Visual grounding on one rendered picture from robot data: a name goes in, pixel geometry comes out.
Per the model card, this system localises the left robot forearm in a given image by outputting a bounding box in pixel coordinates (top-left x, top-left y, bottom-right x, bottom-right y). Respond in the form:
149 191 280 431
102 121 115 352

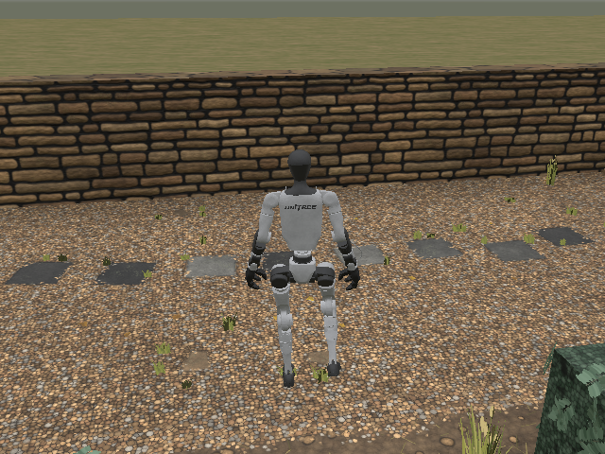
248 229 266 271

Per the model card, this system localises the robot torso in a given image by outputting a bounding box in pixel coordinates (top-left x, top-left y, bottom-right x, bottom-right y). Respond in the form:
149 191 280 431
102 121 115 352
279 187 323 284

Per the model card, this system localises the robot left upper arm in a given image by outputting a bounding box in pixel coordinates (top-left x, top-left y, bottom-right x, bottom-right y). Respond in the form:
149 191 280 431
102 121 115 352
256 191 281 244

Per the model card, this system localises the humanoid robot head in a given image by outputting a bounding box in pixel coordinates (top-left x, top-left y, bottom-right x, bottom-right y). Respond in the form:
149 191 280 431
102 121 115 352
285 149 317 196

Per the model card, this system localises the left robot hand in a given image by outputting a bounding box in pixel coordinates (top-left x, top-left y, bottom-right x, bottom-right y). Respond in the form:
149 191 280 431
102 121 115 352
245 268 267 289

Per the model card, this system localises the right robot hand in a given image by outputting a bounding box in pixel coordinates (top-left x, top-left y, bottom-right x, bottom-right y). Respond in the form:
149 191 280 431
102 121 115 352
338 268 360 290

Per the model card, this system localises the robot right upper arm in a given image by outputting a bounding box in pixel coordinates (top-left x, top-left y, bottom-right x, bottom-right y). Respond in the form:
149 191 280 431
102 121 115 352
320 190 347 243

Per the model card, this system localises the right robot forearm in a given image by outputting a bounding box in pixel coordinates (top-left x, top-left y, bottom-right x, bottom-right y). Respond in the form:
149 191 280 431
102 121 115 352
337 228 357 271

